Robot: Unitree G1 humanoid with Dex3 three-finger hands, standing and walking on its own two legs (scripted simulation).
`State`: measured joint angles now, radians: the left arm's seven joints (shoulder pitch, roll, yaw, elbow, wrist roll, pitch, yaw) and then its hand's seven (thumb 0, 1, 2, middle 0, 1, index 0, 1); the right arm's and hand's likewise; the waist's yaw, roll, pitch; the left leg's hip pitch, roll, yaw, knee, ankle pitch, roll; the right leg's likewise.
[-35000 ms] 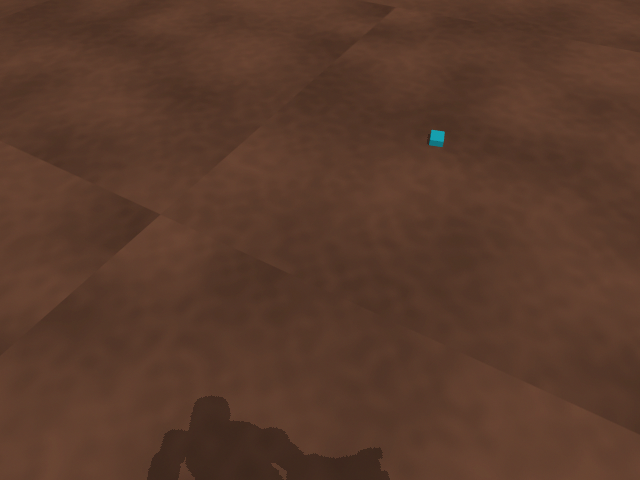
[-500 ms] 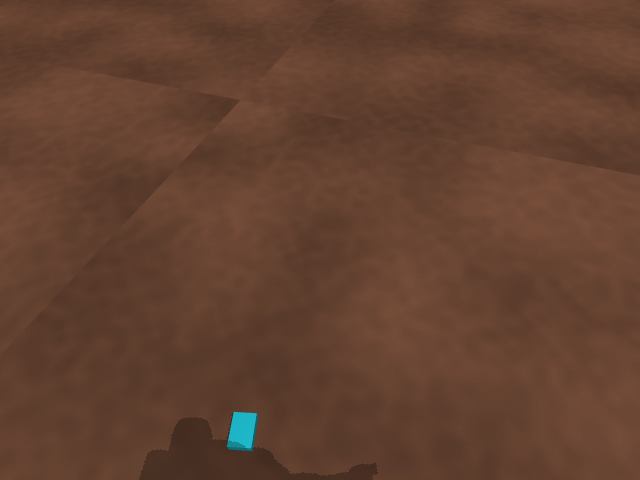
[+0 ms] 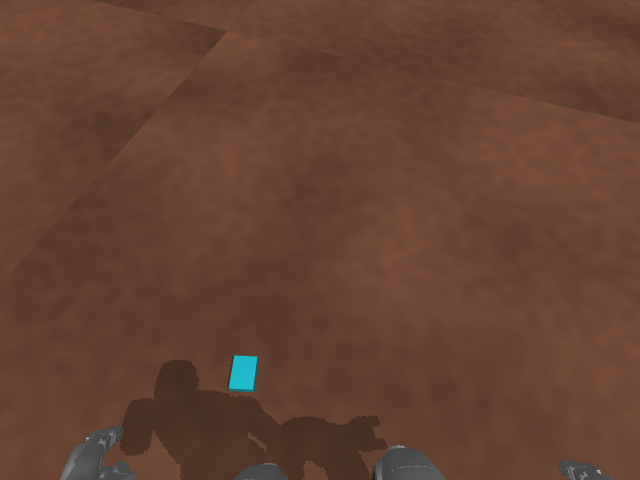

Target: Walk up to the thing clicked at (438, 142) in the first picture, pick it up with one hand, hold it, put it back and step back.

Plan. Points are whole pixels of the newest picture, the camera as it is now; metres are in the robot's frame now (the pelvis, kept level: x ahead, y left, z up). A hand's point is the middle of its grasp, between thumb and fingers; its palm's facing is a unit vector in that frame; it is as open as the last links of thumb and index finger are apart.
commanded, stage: step back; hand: left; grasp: from above
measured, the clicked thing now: (244, 373) +0.43 +0.21 -0.74
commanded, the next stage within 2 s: none
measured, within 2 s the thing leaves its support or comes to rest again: neither
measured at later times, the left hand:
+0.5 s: hand out of the picture +0.00 +0.25 -0.13, palm faces -0.08 -0.92 -0.39, open 7.4 cm
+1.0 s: hand out of the picture -0.15 +0.29 -0.15, palm faces -0.07 -0.92 -0.38, open 7.4 cm
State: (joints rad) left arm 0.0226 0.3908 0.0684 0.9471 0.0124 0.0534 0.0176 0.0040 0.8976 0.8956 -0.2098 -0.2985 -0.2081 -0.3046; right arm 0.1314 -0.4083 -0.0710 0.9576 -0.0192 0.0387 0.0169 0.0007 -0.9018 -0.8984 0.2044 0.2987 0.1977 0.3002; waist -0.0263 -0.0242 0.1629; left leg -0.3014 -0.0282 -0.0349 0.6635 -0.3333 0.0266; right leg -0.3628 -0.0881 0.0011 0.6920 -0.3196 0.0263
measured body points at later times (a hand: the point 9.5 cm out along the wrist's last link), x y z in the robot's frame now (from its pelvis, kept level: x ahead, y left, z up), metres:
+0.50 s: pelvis -0.11 +0.00 +0.01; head -0.05 -0.02 +0.45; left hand +0.00 +0.30 -0.10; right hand -0.03 -0.32 -0.12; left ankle -0.07 +0.12 -0.66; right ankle -0.10 -0.11 -0.72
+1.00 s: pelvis -0.25 +0.02 +0.01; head -0.19 +0.04 +0.45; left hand -0.14 +0.34 -0.12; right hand -0.15 -0.29 -0.09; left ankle -0.18 +0.13 -0.72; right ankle -0.31 -0.12 -0.65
